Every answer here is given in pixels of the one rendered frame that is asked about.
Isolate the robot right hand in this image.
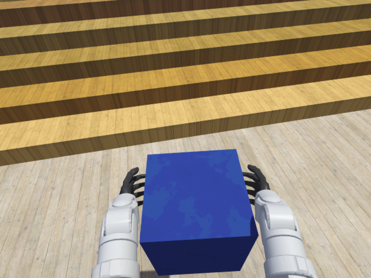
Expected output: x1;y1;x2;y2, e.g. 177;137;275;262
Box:
242;164;270;205

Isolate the robot left hand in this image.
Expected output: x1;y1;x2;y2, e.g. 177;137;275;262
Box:
119;167;146;206

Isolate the carton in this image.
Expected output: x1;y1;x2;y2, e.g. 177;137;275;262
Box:
139;149;259;276

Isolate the robot left forearm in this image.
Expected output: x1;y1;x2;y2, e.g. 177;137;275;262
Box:
91;193;140;278

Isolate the robot right forearm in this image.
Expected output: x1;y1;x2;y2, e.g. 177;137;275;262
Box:
254;189;318;278

